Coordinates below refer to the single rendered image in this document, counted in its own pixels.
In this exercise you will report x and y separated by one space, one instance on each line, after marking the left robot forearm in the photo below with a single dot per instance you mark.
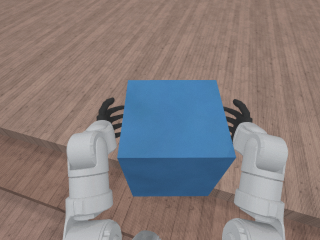
88 166

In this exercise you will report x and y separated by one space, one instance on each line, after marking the robot right hand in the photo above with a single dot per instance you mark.
240 118

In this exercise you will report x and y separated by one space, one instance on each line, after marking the robot left hand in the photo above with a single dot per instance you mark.
104 114

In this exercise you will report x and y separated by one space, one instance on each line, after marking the right robot upper arm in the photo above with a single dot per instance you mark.
243 229

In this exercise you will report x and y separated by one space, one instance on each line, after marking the left robot thigh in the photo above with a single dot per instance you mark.
147 235

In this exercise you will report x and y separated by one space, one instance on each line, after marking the left robot upper arm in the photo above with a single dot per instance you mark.
104 229

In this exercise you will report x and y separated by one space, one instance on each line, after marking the carton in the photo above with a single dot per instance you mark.
174 140

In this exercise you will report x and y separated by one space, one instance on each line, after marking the right robot forearm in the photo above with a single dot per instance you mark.
263 170

